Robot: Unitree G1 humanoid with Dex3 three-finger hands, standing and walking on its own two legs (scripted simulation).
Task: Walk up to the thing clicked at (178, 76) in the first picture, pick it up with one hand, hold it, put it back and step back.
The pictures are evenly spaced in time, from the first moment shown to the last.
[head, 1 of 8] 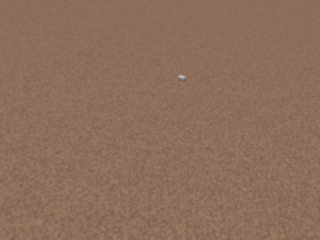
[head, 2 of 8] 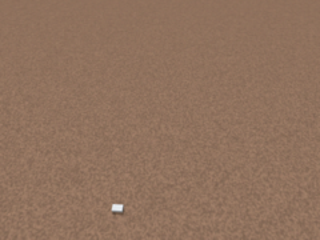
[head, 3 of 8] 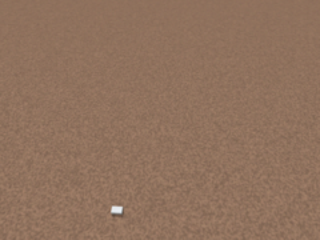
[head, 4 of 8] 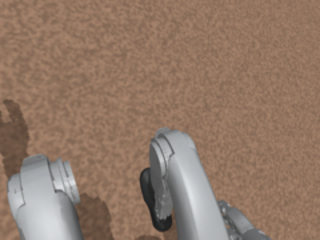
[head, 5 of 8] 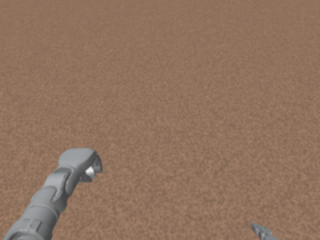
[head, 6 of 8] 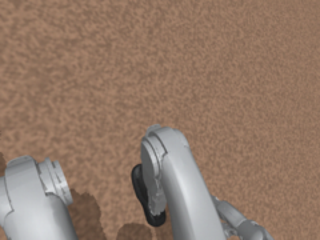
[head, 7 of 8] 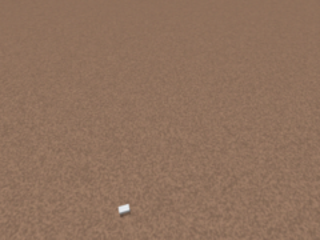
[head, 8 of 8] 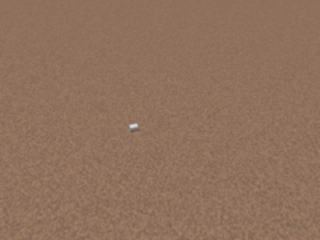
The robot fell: no
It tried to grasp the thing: yes
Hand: left
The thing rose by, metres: 0.69
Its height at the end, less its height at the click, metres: +0.00
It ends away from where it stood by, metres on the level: 0.01
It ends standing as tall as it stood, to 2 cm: yes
